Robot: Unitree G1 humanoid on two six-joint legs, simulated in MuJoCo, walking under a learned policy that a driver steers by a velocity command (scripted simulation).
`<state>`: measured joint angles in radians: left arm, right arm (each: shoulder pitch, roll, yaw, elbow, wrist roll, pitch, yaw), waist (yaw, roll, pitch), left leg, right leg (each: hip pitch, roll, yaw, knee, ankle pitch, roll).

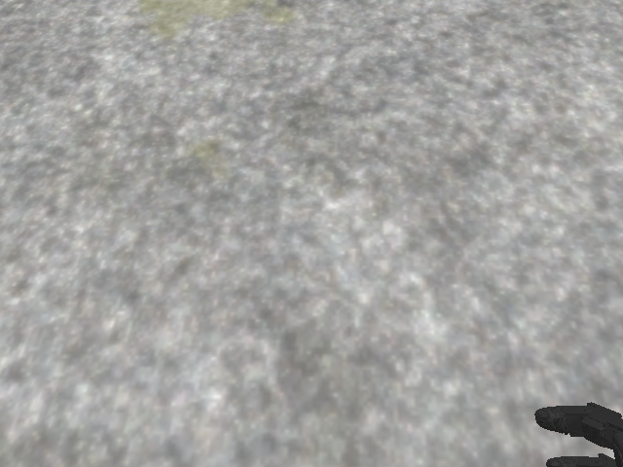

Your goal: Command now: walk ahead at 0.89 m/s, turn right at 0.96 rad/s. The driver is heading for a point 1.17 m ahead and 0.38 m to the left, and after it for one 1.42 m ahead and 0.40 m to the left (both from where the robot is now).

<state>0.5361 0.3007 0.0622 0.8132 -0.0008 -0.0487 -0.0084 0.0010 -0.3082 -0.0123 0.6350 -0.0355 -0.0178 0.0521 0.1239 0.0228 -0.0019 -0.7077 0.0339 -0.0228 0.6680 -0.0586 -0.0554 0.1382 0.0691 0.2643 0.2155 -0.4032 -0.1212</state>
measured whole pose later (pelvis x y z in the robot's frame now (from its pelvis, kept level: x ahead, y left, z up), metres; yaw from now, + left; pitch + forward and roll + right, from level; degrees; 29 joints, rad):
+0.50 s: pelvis +0.43 -0.02 -0.01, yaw +7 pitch +2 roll +1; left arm 0.02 0.26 -0.02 0.62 0.07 -0.10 -0.01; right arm 0.51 -0.30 -0.07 0.88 0.01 -0.06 0.02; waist -0.09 0.02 -0.01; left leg -0.21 -0.05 -0.14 0.98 -0.43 0.08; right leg -0.46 -0.04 -0.01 0.67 -0.24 0.01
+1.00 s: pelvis +0.86 +0.11 -0.02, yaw +35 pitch -1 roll +1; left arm 0.22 0.22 -0.02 0.71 0.06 -0.09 0.00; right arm 0.30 -0.34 -0.06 0.79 -0.02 0.00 0.01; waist 0.01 0.02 0.07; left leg -0.32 -0.23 0.04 0.62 -0.27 0.21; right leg -0.45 -0.09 0.09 1.40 -0.37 0.03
